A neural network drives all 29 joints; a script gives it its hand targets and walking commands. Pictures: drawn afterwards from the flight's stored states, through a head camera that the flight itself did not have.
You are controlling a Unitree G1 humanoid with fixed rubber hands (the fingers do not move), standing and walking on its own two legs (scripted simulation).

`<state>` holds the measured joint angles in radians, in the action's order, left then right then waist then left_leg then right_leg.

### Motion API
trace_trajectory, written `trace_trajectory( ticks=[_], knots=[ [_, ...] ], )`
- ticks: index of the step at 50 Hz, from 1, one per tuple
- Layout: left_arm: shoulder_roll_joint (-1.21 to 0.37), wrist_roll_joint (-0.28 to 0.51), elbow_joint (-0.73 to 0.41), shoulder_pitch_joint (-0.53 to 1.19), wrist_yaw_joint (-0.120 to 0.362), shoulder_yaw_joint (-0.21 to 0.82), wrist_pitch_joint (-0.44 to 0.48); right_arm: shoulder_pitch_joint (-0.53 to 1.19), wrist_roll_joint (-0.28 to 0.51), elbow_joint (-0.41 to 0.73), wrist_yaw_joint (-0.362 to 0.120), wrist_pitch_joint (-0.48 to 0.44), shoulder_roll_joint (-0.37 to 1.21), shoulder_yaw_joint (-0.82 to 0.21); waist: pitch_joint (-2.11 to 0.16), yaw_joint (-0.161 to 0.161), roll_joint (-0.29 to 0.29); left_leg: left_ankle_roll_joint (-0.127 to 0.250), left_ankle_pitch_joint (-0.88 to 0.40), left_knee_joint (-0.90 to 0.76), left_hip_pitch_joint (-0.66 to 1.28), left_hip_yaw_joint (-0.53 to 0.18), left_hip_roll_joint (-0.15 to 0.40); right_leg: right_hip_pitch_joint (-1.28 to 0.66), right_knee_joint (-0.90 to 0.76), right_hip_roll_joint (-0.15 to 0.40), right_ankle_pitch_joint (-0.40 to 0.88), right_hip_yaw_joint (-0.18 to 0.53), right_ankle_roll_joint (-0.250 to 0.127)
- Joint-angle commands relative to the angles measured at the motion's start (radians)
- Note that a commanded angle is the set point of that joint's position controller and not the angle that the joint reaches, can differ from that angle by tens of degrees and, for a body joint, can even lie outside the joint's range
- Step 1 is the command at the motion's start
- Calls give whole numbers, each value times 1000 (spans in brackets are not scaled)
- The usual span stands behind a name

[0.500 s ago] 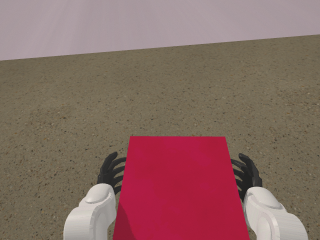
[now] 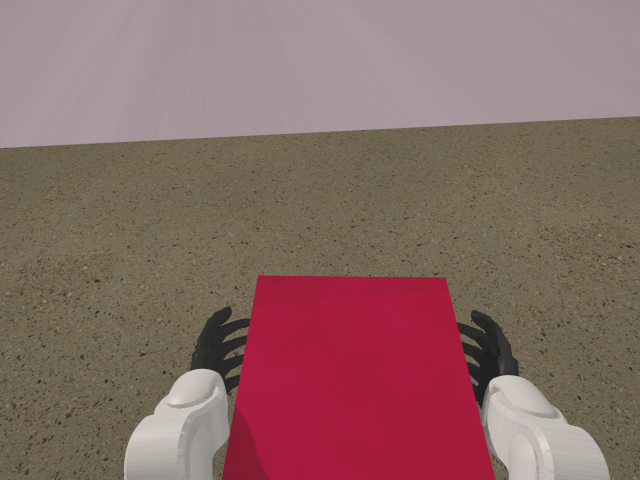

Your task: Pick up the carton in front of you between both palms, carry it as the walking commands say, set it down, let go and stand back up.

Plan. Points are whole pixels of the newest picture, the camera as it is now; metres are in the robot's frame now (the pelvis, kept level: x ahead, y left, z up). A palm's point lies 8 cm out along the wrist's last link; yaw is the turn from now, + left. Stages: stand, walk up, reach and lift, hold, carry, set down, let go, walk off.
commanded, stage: carry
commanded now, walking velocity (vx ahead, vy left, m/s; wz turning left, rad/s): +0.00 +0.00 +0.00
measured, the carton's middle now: (349, 409) +0.23 +0.00 +0.02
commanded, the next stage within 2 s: hold in 1.70 s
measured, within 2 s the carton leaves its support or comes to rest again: neither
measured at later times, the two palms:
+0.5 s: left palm (204, 398) +0.20 +0.15 +0.09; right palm (503, 405) +0.20 -0.15 +0.09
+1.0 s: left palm (218, 411) +0.21 +0.15 +0.05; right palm (493, 418) +0.21 -0.15 +0.05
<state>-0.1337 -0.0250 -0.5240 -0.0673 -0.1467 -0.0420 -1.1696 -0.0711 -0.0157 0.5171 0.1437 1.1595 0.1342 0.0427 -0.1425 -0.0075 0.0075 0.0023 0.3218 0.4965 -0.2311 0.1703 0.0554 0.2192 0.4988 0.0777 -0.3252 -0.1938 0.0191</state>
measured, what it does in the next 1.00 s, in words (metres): shifts its weight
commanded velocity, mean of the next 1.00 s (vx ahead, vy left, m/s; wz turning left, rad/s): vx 0.00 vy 0.00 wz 0.00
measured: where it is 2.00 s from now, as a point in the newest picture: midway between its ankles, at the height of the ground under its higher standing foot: outside the picture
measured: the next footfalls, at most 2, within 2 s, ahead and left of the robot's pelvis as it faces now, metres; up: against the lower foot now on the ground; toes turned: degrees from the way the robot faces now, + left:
none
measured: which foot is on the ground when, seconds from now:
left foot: down 0.00-1.00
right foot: down 0.00-1.00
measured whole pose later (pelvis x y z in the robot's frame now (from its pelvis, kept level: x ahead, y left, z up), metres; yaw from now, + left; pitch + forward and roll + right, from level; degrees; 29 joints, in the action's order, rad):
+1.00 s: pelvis -0.05 +0.00 +0.00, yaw +0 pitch +2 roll +0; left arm -0.13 -0.16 -0.07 0.08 -0.05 -0.10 -0.90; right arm 0.09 -0.16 0.07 0.05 0.90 0.13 0.09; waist -0.10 0.00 0.00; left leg 0.01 0.24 0.48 -0.27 0.17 0.06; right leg 0.26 0.47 0.07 -0.25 -0.19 -0.01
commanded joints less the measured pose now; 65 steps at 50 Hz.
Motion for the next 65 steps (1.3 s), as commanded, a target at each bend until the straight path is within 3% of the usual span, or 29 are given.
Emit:
trace_trajectory(
  ticks=[1, 8, 21, 29, 44, 57, 61, 65],
  knots=[
    [-664, 181, -116, 315, 20, 548, 26, 325, 184, 125, -24, -20, 654, -549, -190, 5, -27, -2, -775, 15, 108, -82, 125, -102, 19, 84, 600, 63, 9],
    [-647, 180, -126, 290, 23, 551, 32, 294, 171, 129, -21, -25, 637, -549, -181, 5, -12, 1, -655, 18, 92, -79, 118, -100, 15, 92, 584, 73, 0],
    [-622, 170, -102, 312, 24, 538, 17, 314, 162, 105, -19, -9, 616, -538, -81, 4, -13, 9, -382, -60, 40, -92, 117, -54, -65, 95, 341, 91, -15],
    [-583, 142, -3, 364, 66, 533, 32, 369, 140, 9, -64, -24, 575, -535, -62, 6, -14, 13, -288, -90, 20, -100, 113, -31, -95, 92, 253, 99, -24],
    [-600, 71, 269, 490, 188, 464, 225, 496, 59, -270, -184, -217, 592, -465, -111, 3, -9, 13, -220, -98, 10, -102, 111, -18, -103, 94, 213, 108, -32],
    [-625, -7, 579, 635, 266, 363, 512, 646, -15, -576, -264, -502, 620, -369, -152, 4, -10, 10, -238, -89, 26, -100, 112, -33, -93, 94, 224, 114, -33],
    [-714, 9, 604, 688, 295, 407, 556, 696, 1, -602, -290, -546, 709, -410, -175, 4, -11, 10, -259, -82, 40, -101, 112, -42, -85, 92, 243, 115, -35],
    [-813, 39, 561, 695, 316, 470, 526, 700, 32, -558, -310, -515, 811, -473, -198, 4, -12, 9, -295, -66, 52, -102, 115, -51, -72, 93, 278, 114, -35]
  ],
)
